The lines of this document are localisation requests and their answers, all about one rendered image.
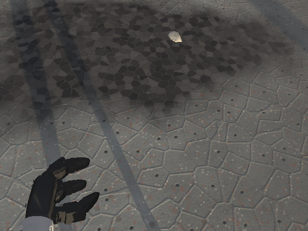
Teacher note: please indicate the left robot hand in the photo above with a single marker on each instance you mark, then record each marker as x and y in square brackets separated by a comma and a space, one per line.
[49, 189]

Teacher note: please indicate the robot left forearm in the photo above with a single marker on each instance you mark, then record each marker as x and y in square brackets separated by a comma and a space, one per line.
[36, 223]

